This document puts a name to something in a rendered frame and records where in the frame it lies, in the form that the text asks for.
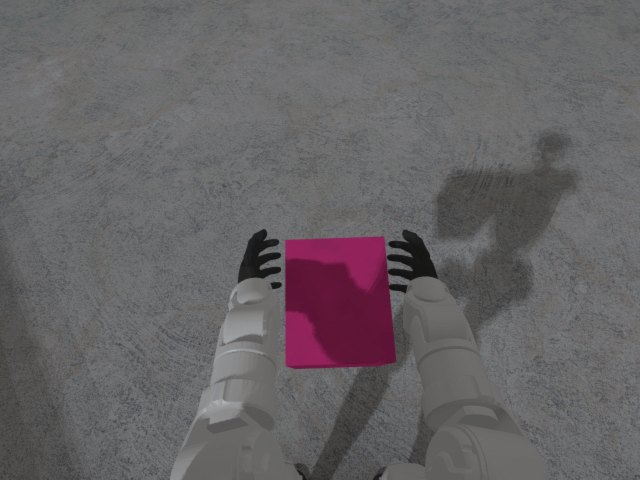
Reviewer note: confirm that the left robot hand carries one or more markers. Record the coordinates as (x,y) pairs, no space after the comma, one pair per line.
(250,265)

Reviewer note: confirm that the right robot upper arm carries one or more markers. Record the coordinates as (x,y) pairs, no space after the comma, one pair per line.
(465,452)

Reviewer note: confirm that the left robot upper arm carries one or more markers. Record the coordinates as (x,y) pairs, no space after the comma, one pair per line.
(245,453)

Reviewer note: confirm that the right robot hand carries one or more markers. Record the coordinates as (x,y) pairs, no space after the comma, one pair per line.
(420,261)

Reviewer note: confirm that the carton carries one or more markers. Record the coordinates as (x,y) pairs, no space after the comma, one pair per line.
(337,303)

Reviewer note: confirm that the robot right shin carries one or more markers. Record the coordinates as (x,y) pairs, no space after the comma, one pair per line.
(394,463)

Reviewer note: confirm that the robot right forearm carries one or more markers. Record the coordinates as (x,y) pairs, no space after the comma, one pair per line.
(455,384)

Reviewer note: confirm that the robot left forearm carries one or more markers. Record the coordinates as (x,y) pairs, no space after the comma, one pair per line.
(241,390)

